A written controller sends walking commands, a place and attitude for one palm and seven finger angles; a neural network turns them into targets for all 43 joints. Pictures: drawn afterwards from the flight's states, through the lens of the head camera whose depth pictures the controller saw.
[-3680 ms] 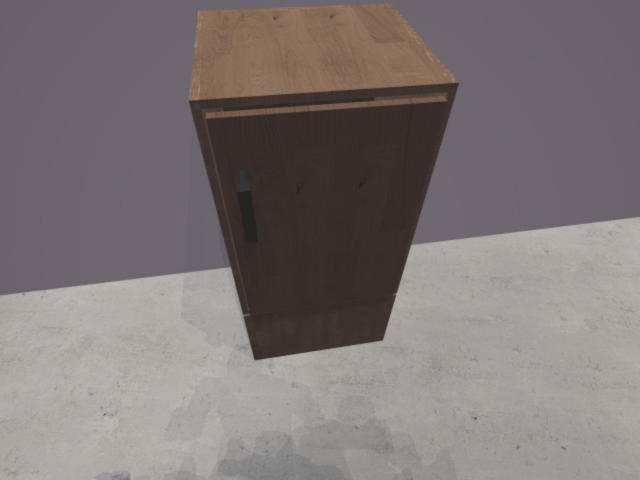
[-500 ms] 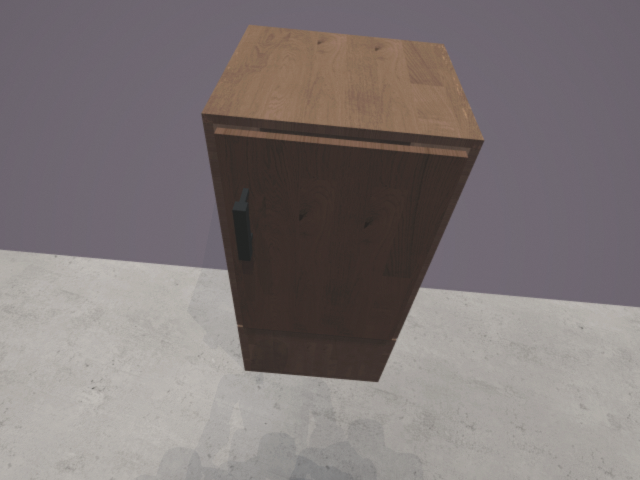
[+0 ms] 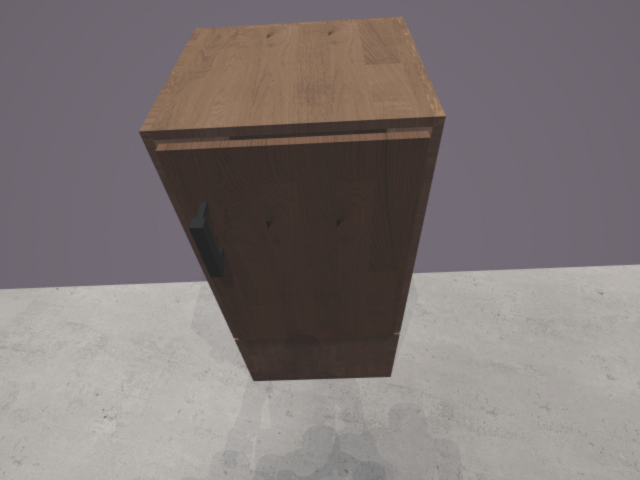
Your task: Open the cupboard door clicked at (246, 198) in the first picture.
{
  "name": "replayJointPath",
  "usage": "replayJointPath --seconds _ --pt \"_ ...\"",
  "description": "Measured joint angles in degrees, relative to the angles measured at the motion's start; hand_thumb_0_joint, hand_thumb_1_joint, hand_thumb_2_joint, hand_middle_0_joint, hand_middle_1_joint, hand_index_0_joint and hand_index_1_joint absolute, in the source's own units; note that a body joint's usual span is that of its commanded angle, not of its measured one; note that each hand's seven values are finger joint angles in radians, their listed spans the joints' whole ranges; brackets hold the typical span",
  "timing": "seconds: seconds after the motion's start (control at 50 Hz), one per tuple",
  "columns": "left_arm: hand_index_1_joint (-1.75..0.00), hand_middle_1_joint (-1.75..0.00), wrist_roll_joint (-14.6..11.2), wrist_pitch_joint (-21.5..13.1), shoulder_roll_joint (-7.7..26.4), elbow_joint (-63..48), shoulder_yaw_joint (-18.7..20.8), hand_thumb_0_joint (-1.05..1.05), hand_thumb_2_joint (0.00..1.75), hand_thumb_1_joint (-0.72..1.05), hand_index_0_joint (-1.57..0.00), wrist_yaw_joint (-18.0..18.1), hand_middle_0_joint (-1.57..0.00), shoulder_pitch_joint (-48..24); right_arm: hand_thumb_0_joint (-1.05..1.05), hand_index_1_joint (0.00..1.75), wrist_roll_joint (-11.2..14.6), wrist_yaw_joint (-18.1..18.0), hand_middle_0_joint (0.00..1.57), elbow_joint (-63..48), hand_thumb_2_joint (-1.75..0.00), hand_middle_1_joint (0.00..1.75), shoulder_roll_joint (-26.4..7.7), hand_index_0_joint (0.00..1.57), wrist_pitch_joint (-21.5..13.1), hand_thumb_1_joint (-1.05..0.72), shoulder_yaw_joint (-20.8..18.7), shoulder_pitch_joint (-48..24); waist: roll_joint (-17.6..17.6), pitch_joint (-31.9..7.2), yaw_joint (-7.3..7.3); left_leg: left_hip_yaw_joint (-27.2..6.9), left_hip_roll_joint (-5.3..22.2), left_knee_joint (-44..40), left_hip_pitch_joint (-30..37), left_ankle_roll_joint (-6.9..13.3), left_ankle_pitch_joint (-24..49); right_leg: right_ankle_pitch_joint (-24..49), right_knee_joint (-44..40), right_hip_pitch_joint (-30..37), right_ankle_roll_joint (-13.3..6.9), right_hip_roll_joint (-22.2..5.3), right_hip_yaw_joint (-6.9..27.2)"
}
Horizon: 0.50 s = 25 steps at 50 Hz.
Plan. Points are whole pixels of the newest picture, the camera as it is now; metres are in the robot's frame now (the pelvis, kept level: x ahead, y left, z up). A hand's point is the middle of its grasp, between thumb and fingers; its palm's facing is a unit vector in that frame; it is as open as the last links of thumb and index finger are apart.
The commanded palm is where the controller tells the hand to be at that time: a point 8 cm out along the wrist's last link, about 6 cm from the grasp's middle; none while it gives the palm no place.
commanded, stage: come to a stop and stand still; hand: left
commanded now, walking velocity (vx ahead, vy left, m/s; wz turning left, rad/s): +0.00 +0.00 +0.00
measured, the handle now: (210, 240) +0.50 +0.22 -0.02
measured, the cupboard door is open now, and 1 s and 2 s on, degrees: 0 0 0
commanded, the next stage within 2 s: look again from close up in 0.60 s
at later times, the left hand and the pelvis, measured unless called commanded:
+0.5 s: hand out of the picture -0.01 +0.16 -0.17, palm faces +0.04 -0.98 -0.20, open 7.4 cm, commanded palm none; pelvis +0.00 -0.01 +0.01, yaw +1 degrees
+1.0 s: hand out of the picture -0.01 +0.17 -0.16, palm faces +0.05 -0.98 -0.21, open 7.3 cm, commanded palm none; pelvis -0.01 +0.00 +0.01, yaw +1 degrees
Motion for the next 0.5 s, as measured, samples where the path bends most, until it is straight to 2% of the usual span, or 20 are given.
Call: replayJointPath --seconds 0.24,0.5 --pt "-0.3 -0.3 0.2 0.4 0.3 0.5 0.4 0.0 0.9 0.92 -0.2 -0.2 -0.2 1.9 0.01 0.3 0.5 0.0 0.2 0.3 -0.9 0.3 -2.1 0.2 -0.3 -0.92 -0.8 -2.0 -1.0 0.7 0.83 -0.3 0.3 -3.6 2.1 -0.8 1.6 0.5 -1.8 1.4 -0.8 0.3 -0.4" --pt "-0.3 -0.3 0.3 0.8 -0.3 2.0 0.0 0.01 0.9 0.91 -0.2 -0.7 -0.2 4.1 0.0 0.3 0.7 0.0 0.2 1.3 -0.9 0.3 -1.5 0.2 -0.1 -0.91 -0.7 -2.8 -2.3 1.2 1.64 -0.9 0.9 -4.8 2.3 -1.1 2.7 2.0 -4.1 2.3 -1.1 0.9 -1.0"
